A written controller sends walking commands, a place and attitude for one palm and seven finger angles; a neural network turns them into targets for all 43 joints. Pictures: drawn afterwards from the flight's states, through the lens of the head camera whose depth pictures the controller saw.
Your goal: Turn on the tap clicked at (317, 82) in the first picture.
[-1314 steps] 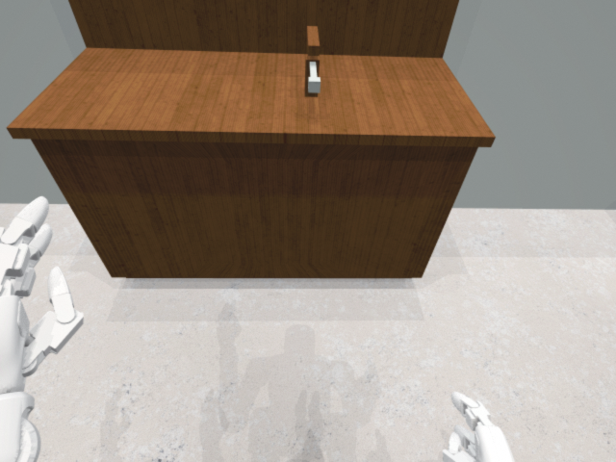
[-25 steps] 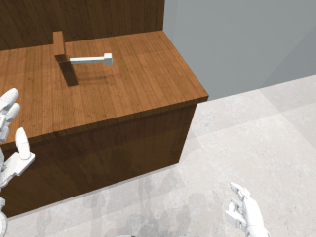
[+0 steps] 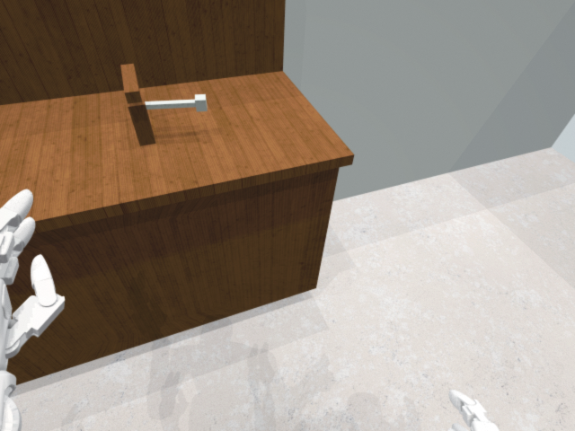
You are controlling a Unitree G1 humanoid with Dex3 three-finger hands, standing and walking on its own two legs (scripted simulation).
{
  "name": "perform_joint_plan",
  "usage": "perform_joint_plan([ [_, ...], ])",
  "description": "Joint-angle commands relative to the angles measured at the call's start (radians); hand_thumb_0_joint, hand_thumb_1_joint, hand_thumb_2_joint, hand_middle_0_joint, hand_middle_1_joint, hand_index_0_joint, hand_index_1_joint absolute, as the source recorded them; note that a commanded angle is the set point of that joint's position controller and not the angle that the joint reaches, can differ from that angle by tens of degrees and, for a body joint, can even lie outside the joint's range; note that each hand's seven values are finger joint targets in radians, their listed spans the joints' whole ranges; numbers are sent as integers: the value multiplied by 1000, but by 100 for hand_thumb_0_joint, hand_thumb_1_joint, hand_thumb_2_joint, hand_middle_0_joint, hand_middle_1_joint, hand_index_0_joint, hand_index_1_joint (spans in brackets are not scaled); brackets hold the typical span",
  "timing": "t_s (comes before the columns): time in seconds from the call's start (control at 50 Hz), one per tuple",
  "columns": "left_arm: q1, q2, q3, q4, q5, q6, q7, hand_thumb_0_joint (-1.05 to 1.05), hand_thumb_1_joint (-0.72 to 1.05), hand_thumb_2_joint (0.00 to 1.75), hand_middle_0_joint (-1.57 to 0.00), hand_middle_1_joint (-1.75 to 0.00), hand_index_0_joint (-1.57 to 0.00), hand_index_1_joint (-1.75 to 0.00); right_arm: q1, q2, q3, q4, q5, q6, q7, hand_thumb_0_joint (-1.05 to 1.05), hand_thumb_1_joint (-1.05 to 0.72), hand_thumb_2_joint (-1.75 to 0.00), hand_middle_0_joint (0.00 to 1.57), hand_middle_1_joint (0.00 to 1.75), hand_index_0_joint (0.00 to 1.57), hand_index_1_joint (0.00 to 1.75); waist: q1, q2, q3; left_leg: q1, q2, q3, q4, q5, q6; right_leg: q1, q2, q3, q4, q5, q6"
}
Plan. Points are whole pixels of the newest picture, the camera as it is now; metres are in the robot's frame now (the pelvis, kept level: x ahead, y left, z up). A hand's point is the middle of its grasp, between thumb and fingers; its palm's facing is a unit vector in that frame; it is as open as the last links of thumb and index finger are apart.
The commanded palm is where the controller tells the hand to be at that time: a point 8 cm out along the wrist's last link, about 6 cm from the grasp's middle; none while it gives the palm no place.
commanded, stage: stop stepping back and stand still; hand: left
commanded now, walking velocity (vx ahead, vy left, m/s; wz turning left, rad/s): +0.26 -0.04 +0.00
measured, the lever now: (201, 102) +0.77 +0.22 +0.08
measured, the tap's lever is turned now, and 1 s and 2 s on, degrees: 79 79 79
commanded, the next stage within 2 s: stand and check the lever's angle in 0.40 s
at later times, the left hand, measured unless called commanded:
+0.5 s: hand (33, 330) +0.18 +0.24 +0.17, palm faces +0.45 -0.81 -0.38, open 7.5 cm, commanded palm +0.12 +0.27 +0.18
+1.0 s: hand (61, 309) +0.20 +0.23 +0.16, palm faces +0.38 -0.85 -0.35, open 7.5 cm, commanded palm +0.15 +0.28 +0.18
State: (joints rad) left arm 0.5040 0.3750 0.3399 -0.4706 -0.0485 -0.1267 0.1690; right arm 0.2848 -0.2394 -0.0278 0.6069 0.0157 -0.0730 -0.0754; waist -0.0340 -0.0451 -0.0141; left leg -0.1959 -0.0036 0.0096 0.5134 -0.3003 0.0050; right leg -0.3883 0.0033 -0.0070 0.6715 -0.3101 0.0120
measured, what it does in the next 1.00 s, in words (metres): steps on the spot: right foot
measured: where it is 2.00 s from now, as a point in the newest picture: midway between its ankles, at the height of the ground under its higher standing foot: outside the picture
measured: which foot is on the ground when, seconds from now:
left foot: down 0.00-1.00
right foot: down 0.00-0.30, up 0.32-0.48, down 0.50-1.00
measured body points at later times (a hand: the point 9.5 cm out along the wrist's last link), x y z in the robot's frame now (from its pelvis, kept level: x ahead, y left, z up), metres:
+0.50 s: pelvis -0.03 -0.01 +0.00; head -0.06 -0.01 +0.45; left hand +0.15 +0.28 +0.19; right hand +0.13 -0.22 -0.09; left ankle +0.02 +0.13 -0.73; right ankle -0.01 -0.10 -0.73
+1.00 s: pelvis -0.01 +0.00 +0.01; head -0.01 +0.00 +0.46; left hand +0.17 +0.28 +0.18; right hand +0.17 -0.24 -0.07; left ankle +0.02 +0.11 -0.73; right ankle +0.00 -0.10 -0.73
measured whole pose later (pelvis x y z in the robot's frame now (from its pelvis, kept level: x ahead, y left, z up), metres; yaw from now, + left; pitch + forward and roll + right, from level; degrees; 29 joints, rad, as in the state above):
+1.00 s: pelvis -0.01 +0.00 +0.01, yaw +0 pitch -2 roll -1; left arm 0.47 0.34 0.31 -0.47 -0.05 -0.14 0.15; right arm 0.18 -0.20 0.00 0.60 0.00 -0.10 -0.06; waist 0.00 0.01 0.03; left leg -0.23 0.03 0.03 0.47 -0.21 0.00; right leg -0.18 0.04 -0.02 0.43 -0.22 -0.03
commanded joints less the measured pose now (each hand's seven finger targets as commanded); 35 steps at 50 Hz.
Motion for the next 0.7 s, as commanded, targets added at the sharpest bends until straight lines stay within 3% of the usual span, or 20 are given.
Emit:
perform_joint_plan([
  [0.0,-142,131,68,-224,18,-65,12,0,90,90,-20,-30,-20,-30,-130,-103,-20,-127,2,-102,3,0,-90,-90,20,30,20,30,19,216,48,-177,212,-233,-283,-348,138,94,15,-34,-16,-89,2],
  [0.04,-113,110,58,-133,21,-59,8,0,90,90,-20,-30,-20,-30,-147,-116,-20,-110,-11,-97,-2,0,-90,-90,20,30,20,30,38,93,34,-237,149,-165,-107,-263,104,262,12,-14,-248,-8,-22],
  [0.06,-140,113,50,-112,24,-62,-2,0,90,90,-20,-30,-20,-30,-160,-117,-27,-108,-17,-89,-1,0,-90,-90,20,30,20,30,37,-19,49,-311,70,-84,69,-246,76,275,-66,145,-338,-85,-74],
  [0.08,-177,138,63,-129,24,-66,-8,0,90,90,-20,-30,-20,-30,-155,-110,-34,-113,-15,-83,2,0,-90,-90,20,30,20,30,25,-146,18,-345,9,-4,280,-221,45,255,-225,413,-451,-235,-154],
  [0.1,-208,132,47,-138,27,-71,-15,0,90,90,-20,-30,-20,-30,-153,-98,-40,-110,-10,-79,11,0,-90,-90,20,30,20,30,26,-179,-1,-352,-4,-2,467,-204,25,212,-321,557,-533,-379,-177],
  [0.14,-200,156,69,-135,12,-77,-19,0,90,90,-20,-30,-20,-30,-128,-86,-31,-90,-11,-79,17,0,-90,-90,20,30,20,30,10,-86,13,-323,42,-47,512,-129,17,142,-302,455,-492,-301,-201],
  [0.22,-185,164,78,-212,7,-79,-5,0,90,90,-20,-30,-20,-30,-168,-51,6,-115,-17,-67,0,0,-90,-90,20,30,20,30,12,-26,-7,63,43,44,116,-121,38,-109,-211,208,-405,-366,-142],
  [0.24,-184,155,72,-221,2,-76,-1,0,90,90,-20,-30,-20,-30,-166,-65,7,-118,-23,-68,-6,0,-90,-90,20,30,20,30,6,62,0,109,26,45,9,-162,42,-133,-156,165,-321,-406,-121],
  [0.28,-221,139,77,-259,5,-73,9,0,90,90,-20,-30,-20,-30,-164,-104,5,-126,-28,-74,-6,0,-90,-90,20,30,20,30,10,369,46,13,269,-384,-334,-554,157,-166,57,-17,91,-251,-25],
  [0.3,-270,176,106,-269,13,-73,16,0,90,90,-20,-30,-20,-30,-175,-91,-6,-144,-23,-77,-11,0,-90,-90,20,30,20,30,13,401,10,-109,361,-492,-409,-574,210,-86,57,-11,364,-200,-11],
  [0.34,-224,163,111,-171,21,-59,5,0,90,90,-20,-30,-20,-30,-164,-74,-10,-107,-18,-92,10,0,-90,-90,20,30,20,30,24,222,59,-161,320,-405,-388,-461,191,-104,-12,52,406,-130,-15],
  [0.4,-118,97,49,-110,9,-30,-7,0,90,90,-20,-30,-20,-30,-187,-63,7,-120,-4,-93,19,0,-90,-90,20,30,20,30,35,255,60,-241,233,-195,-349,-375,115,133,-1,-43,55,-141,-17],
  [0.44,-111,93,39,-118,15,-25,-11,0,90,90,-20,-30,-20,-30,-183,-79,0,-132,-7,-82,17,0,-90,-90,20,30,20,30,45,176,45,-282,166,-104,-206,-352,69,288,31,-76,-203,-62,-23],
  [0.46,-119,100,36,-125,21,-31,-17,0,90,90,-20,-30,-20,-30,-177,-78,-7,-134,-11,-77,18,0,-90,-90,20,30,20,30,44,46,47,-293,94,-23,-21,-255,42,291,-13,16,-336,-47,-51],
  [0.48,-135,135,59,-152,19,-39,-23,0,90,90,-20,-30,-20,-30,-178,-68,-13,-139,-14,-73,22,0,-90,-90,20,30,20,30,39,-150,27,-313,32,25,246,-148,14,241,-175,310,-459,-124,-132],
  [0.5,-176,178,94,-195,17,-47,-21,0,90,90,-20,-30,-20,-30,-185,-59,-2,-140,-13,-78,28,0,-90,-90,20,30,20,30,35,-153,8,-319,31,9,376,-98,5,223,-303,437,-502,56,-179],
  [0.52,-201,143,67,-202,9,-55,-22,0,90,90,-20,-30,-20,-30,-155,-47,-7,-118,-7,-91,34,0,-90,-90,20,30,20,30,18,-144,-70,-280,33,-18,415,-93,-4,246,-293,405,-452,69,-181],
  [0.56,-180,166,100,-238,-1,-61,-15,0,90,90,-20,-30,-20,-30,-159,-66,-16,-126,-2,-100,26,0,-90,-90,20,30,20,30,27,-63,-56,-210,50,-31,303,-85,2,227,-276,315,-383,251,-179],
  [0.62,-161,151,104,-252,-3,-71,2,0,90,90,-20,-30,-20,-30,-186,-53,3,-122,-12,-94,6,0,-90,-90,20,30,20,30,27,50,-71,9,38,-9,-42,96,16,192,-173,169,-287,203,-98],
  [0.68,-154,138,90,-239,-6,-71,9,0,90,90,-20,-30,-20,-30,-206,-106,-26,-145,-3,-86,-1,0,-90,-90,20,30,20,30,52,141,-37,17,146,-160,-128,89,56,152,-46,108,-277,67,-25],
])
